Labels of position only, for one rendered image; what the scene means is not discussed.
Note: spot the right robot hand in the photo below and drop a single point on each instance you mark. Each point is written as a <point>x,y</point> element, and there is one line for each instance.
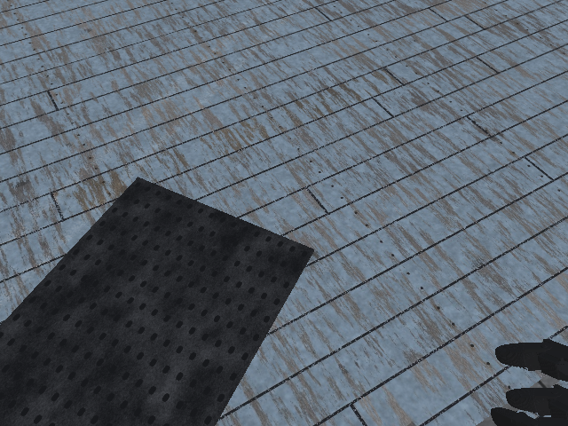
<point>552,359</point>

